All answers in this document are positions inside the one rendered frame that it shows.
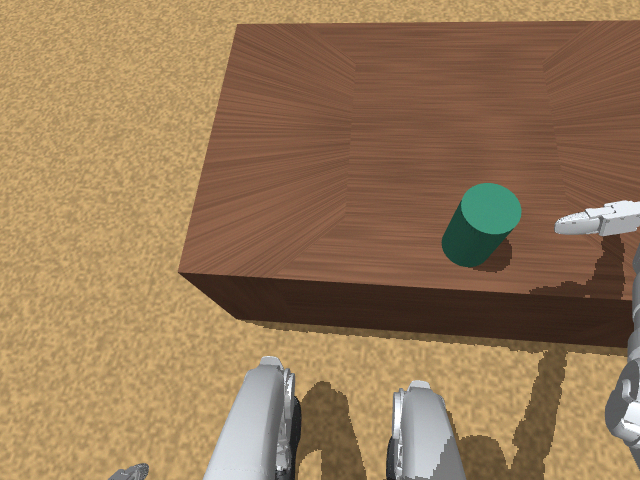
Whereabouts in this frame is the right robot arm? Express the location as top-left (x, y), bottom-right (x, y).
top-left (605, 243), bottom-right (640, 470)

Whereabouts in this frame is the can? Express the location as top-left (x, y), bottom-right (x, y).
top-left (442, 183), bottom-right (522, 267)

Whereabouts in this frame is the left robot hand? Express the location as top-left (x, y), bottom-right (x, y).
top-left (108, 463), bottom-right (149, 480)

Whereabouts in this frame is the right robot hand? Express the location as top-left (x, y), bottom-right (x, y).
top-left (554, 200), bottom-right (640, 236)

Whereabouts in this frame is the left robot foot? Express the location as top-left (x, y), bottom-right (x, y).
top-left (275, 396), bottom-right (301, 480)

